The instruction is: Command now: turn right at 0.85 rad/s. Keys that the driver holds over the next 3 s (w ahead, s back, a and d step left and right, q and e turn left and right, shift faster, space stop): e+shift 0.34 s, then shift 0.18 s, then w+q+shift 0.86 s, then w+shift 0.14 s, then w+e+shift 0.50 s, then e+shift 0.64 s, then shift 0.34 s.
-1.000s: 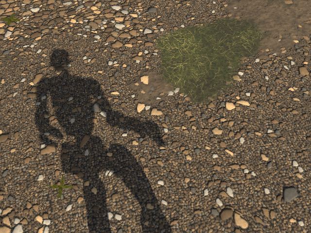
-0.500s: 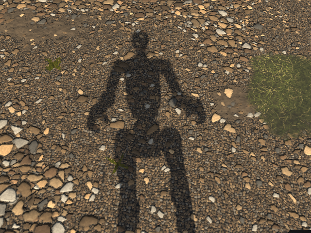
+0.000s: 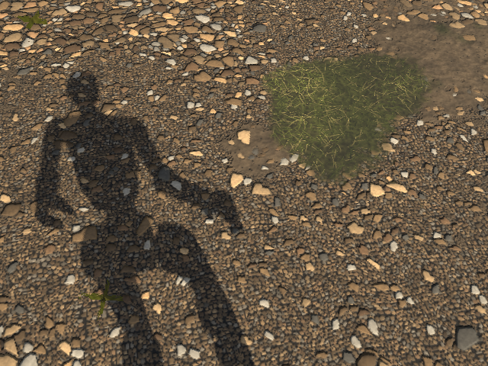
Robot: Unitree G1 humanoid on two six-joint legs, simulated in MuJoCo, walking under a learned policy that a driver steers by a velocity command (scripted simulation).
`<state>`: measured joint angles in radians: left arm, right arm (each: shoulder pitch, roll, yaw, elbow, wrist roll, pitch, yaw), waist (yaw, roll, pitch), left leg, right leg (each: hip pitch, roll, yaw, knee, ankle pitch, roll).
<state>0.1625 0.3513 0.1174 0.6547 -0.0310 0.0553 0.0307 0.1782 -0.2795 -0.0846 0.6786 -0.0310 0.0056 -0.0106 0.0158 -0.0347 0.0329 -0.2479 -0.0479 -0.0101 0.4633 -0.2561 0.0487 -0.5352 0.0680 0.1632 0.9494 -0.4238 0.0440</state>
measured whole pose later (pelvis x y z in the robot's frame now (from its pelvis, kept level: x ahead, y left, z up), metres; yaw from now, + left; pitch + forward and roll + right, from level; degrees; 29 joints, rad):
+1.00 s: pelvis +0.21 -0.07 -0.02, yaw -11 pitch +3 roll -1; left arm 0.40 0.32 0.07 0.83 0.06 -0.08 0.01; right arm 0.18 -0.31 -0.06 0.71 -0.03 0.04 0.11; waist 0.03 -0.03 -0.03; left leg -0.65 0.10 0.09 0.81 -0.22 0.10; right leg 0.19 -0.07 -0.30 0.21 -0.41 0.09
